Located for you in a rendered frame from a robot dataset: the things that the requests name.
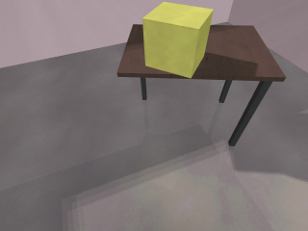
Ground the carton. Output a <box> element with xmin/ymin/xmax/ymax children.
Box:
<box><xmin>142</xmin><ymin>2</ymin><xmax>214</xmax><ymax>78</ymax></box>

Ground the table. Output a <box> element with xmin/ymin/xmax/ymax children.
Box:
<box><xmin>116</xmin><ymin>24</ymin><xmax>286</xmax><ymax>146</ymax></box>

